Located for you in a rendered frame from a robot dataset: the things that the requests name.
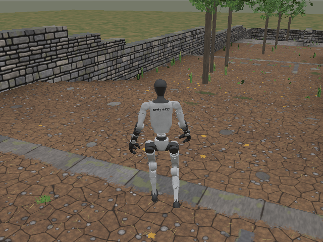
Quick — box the left robot thigh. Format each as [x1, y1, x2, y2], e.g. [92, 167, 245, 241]
[145, 140, 157, 171]

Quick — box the robot right upper arm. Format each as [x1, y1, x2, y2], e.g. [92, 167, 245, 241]
[171, 101, 186, 128]

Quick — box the left robot hand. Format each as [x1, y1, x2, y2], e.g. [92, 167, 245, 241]
[129, 142, 140, 154]

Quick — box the robot left forearm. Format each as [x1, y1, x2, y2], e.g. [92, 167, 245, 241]
[130, 122, 141, 144]

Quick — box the right robot hand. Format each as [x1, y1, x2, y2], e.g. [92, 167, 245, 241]
[179, 134, 191, 143]

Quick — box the robot right foot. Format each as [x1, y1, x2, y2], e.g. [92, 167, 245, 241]
[173, 200, 181, 208]

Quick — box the robot left upper arm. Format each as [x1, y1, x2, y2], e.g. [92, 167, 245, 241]
[136, 102, 150, 130]

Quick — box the robot right forearm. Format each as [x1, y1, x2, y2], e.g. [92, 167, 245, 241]
[181, 120, 190, 136]

